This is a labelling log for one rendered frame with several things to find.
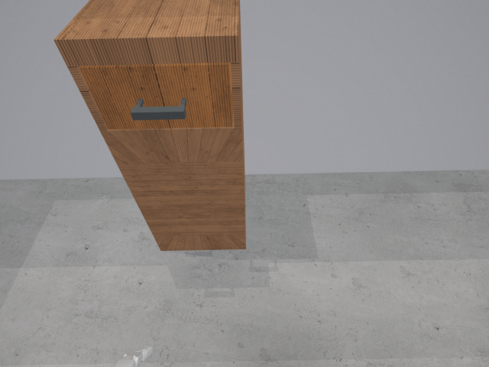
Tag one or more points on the drawer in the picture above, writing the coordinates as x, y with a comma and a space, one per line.
207, 88

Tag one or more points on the left robot hand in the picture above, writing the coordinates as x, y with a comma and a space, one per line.
134, 357

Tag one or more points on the cabinet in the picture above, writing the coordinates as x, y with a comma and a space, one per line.
189, 183

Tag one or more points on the handle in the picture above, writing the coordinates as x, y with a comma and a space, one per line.
158, 112

